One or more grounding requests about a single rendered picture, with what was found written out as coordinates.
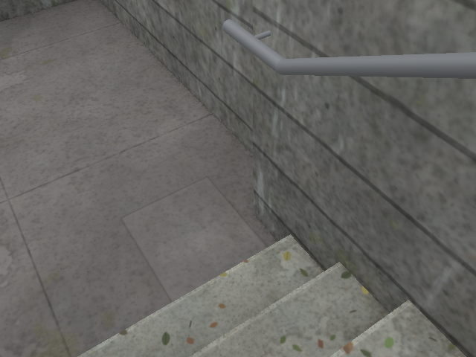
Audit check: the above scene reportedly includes stairs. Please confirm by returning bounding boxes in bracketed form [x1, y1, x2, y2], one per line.
[78, 234, 466, 357]

